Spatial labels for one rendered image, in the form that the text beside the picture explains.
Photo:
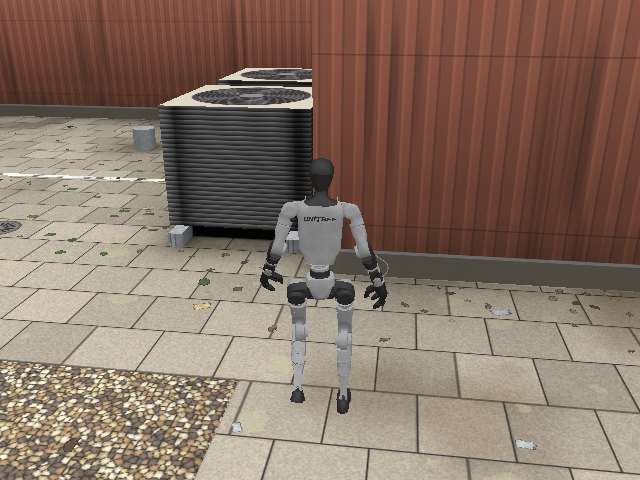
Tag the robot right hand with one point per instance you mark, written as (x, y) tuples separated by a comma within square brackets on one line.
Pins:
[(380, 292)]

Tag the humanoid robot head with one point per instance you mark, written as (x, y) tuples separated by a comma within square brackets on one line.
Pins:
[(321, 172)]

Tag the right robot upper arm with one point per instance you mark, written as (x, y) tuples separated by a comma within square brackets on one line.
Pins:
[(352, 212)]

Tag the left robot forearm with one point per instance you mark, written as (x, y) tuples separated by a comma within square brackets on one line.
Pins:
[(270, 262)]

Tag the right robot forearm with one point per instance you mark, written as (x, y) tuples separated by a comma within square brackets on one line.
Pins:
[(372, 268)]

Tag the robot left hand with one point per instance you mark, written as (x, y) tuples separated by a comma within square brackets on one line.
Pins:
[(275, 277)]

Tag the left robot upper arm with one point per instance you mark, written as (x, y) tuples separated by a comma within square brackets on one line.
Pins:
[(288, 211)]

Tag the robot left thigh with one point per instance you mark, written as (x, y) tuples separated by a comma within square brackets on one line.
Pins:
[(297, 299)]

